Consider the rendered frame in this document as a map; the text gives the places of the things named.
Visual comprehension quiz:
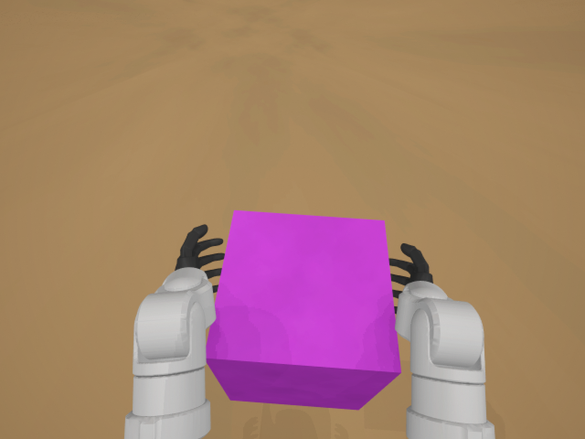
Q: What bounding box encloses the robot right hand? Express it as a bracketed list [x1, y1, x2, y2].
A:
[388, 243, 433, 314]

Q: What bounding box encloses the robot left hand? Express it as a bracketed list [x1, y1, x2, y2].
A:
[175, 224, 225, 293]

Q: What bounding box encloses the carton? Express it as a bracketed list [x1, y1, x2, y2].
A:
[206, 210, 401, 410]

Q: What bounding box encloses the robot right forearm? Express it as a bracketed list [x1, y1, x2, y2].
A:
[395, 281, 495, 439]

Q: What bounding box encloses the robot left forearm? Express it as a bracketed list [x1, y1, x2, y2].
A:
[124, 267, 216, 439]

